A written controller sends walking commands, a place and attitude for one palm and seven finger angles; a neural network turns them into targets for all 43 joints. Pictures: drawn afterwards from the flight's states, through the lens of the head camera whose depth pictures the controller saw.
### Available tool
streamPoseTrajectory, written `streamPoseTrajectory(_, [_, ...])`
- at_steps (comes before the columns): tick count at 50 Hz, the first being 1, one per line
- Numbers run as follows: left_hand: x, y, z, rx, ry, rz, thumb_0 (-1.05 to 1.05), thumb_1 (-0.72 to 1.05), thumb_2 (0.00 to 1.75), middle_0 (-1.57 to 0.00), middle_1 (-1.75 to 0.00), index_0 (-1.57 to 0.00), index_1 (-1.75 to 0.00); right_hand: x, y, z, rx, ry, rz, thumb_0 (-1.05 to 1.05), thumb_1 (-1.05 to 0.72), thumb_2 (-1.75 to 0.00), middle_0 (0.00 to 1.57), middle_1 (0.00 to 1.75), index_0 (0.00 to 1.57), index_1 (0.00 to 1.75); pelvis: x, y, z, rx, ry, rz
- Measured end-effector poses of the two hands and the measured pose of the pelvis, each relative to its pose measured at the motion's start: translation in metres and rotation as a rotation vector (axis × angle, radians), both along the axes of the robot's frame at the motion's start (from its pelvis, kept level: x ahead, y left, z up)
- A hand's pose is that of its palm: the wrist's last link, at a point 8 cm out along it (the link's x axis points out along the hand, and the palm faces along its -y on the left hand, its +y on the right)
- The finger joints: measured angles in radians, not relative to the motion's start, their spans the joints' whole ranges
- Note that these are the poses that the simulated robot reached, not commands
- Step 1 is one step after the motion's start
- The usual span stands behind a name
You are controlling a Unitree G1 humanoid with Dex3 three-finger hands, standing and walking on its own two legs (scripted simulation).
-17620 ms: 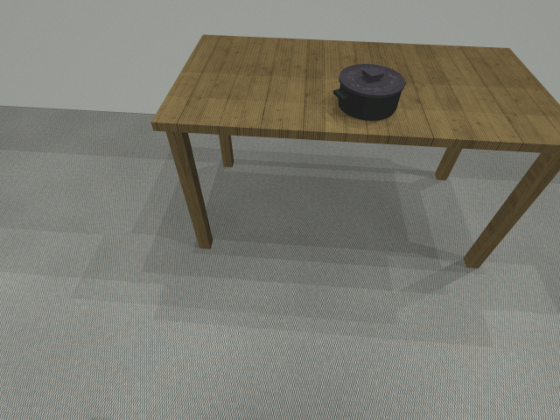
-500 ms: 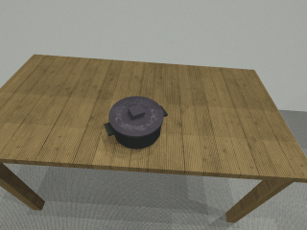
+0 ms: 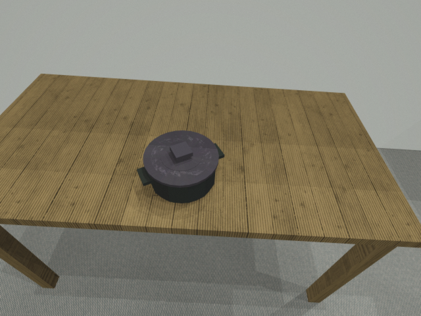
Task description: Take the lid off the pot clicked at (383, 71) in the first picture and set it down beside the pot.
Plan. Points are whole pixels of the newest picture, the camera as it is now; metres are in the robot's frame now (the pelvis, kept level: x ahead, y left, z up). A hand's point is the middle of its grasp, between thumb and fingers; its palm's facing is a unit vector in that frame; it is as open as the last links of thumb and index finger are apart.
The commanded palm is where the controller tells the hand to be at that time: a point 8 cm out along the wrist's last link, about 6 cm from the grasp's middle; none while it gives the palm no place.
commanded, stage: lift the closed hand beside the body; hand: left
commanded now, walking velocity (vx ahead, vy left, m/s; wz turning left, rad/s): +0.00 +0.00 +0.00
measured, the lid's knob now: (181, 151) +0.49 +0.11 +0.01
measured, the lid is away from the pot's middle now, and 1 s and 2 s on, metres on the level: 0.00 0.00 0.00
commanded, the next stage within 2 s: raise the hand higher, near the body in 0.64 s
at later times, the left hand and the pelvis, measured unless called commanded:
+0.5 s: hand out of the picture +0.11 +0.18 -0.07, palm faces +0.28 -0.92 -0.26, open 3.7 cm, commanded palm +0.08 +0.23 -0.04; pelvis +0.00 -0.03 -0.01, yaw +4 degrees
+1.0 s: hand (99, 310) +0.13 +0.20 -0.01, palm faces +0.30 -0.88 -0.36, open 3.1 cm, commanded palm +0.09 +0.23 +0.02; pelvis +0.02 -0.04 -0.01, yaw +3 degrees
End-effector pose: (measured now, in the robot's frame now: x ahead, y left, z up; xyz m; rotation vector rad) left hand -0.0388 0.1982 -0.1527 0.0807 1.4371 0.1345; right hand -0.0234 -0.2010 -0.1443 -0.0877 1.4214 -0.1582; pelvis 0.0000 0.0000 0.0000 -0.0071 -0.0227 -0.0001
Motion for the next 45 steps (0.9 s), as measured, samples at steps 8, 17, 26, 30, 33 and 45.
streamPoseTrajectory(8, [0.079,0.043,0.061,0.23,-0.428,-0.006,0.07,0.99,0.89,-0.26,-0.37,-0.27,-0.37,0.043,-0.029,0.011,-0.061,-0.313,0.046,0.04,-0.94,-0.9,0.2,0.3,0.2,0.3,-0.004,0.001,-0.004,0.001,-0.008,0.04])
streamPoseTrajectory(17, [0.152,0.013,0.102,0.166,-0.793,-0.026,0.02,0.94,0.89,-0.54,-0.68,-0.55,-0.68,0.176,-0.054,0.068,-0.091,-0.78,0.12,0.02,-0.92,-0.9,0.2,0.3,0.2,0.3,-0.008,-0.014,-0.007,0.017,0.007,0.022])
streamPoseTrajectory(26, [0.118,0.023,0.112,0.266,-0.776,0.081,0.01,0.91,0.89,-0.93,-1.09,-0.93,-1.09,0.259,-0.045,0.11,-0.087,-0.956,0.293,0.01,-0.91,-0.9,0.2,0.3,0.2,0.3,0.0,-0.036,-0.008,-0.004,0.03,0.07])
streamPoseTrajectory(30, [0.115,0.027,0.119,0.312,-0.757,0.091,0.01,0.91,0.89,-1.09,-1.27,-1.09,-1.27,0.258,-0.047,0.102,-0.082,-0.942,0.286,0.01,-0.91,-0.9,0.22,0.32,0.2,0.3,0.007,-0.042,-0.008,-0.003,0.049,0.077])
streamPoseTrajectory(33, [0.122,0.026,0.117,0.319,-0.74,0.077,0.01,0.91,0.89,-1.17,-1.36,-1.17,-1.36,0.252,-0.049,0.092,-0.073,-0.911,0.267,0.01,-0.91,-0.9,0.22,0.32,0.2,0.3,0.011,-0.045,-0.009,-0.002,0.058,0.077])
streamPoseTrajectory(45, [0.141,0.035,0.147,0.36,-0.838,0.046,0.01,0.9,0.89,-1.28,-1.49,-1.28,-1.49,0.253,-0.051,0.093,-0.072,-0.92,0.205,0.01,-0.9,-0.9,0.2,0.31,0.26,0.34,0.023,-0.045,-0.008,-0.002,0.041,0.058])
